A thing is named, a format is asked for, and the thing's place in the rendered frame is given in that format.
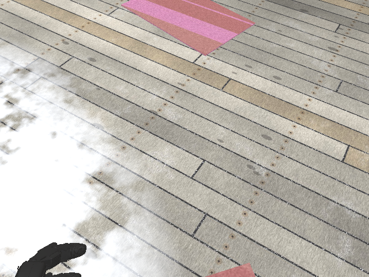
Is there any robot left hand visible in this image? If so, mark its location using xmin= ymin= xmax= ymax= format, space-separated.
xmin=15 ymin=242 xmax=86 ymax=277

